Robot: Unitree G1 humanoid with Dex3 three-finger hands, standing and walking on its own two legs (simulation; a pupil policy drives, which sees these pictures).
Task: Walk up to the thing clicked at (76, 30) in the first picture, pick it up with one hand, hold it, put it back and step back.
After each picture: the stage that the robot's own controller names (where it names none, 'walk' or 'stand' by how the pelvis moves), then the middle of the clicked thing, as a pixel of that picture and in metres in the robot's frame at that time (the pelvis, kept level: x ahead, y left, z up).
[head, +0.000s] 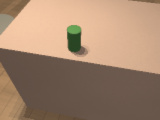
stand; (74, 39) +0.61 +0.04 +0.00
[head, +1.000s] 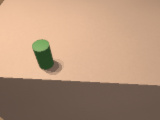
rise first; (43, 55) +0.48 +0.18 +0.02
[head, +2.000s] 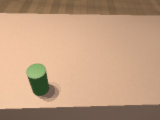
stand; (38, 80) +0.37 +0.16 +0.01
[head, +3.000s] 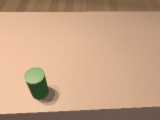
stand; (37, 84) +0.35 +0.17 +0.00
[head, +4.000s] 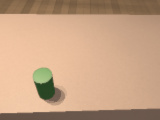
stand; (44, 84) +0.36 +0.14 +0.00
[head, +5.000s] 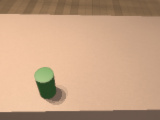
stand; (46, 83) +0.36 +0.14 +0.00
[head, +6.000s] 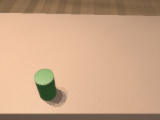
rise first; (46, 85) +0.35 +0.14 +0.00
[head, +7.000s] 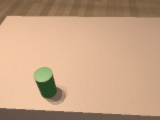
rise first; (46, 83) +0.36 +0.16 +0.00
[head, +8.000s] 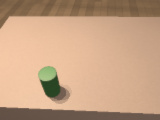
go down; (50, 82) +0.37 +0.15 +0.00
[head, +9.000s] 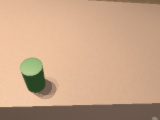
go down; (34, 76) +0.37 +0.14 +0.03
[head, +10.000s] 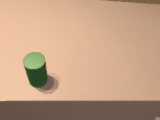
go down; (36, 70) +0.38 +0.14 +0.04
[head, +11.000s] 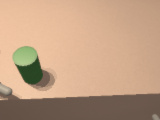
close in; (29, 66) +0.38 +0.15 +0.06
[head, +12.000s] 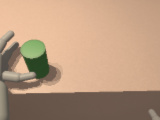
close; (36, 60) +0.39 +0.14 +0.08
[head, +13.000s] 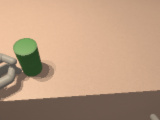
lift; (29, 58) +0.41 +0.15 +0.08
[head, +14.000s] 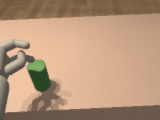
close; (39, 76) +0.40 +0.16 +0.04
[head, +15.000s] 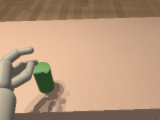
stand; (44, 78) +0.40 +0.15 +0.02
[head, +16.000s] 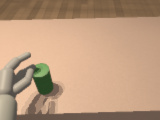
stand; (42, 79) +0.39 +0.15 +0.01
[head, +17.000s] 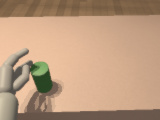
stand; (42, 77) +0.39 +0.15 +0.01
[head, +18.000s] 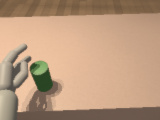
stand; (42, 76) +0.40 +0.15 +0.01
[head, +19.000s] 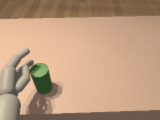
stand; (41, 79) +0.39 +0.15 +0.01
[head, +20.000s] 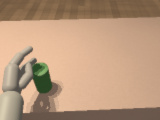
stand; (41, 78) +0.40 +0.15 +0.01
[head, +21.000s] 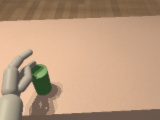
stand; (41, 80) +0.39 +0.15 +0.01
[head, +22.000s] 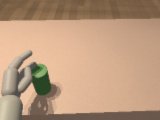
stand; (40, 80) +0.39 +0.16 +0.01
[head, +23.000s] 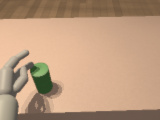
stand; (42, 78) +0.39 +0.15 +0.01
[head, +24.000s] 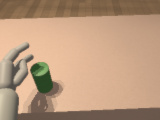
stand; (42, 78) +0.40 +0.15 +0.01
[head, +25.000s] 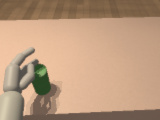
stand; (40, 80) +0.39 +0.16 +0.01
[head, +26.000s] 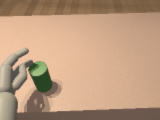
stand; (41, 77) +0.39 +0.15 +0.01
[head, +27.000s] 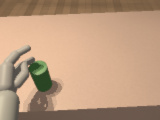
stand; (41, 76) +0.40 +0.15 +0.01
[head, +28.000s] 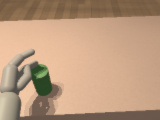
stand; (41, 80) +0.39 +0.15 +0.01
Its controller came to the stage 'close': yes
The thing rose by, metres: 0.00
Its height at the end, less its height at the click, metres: +0.00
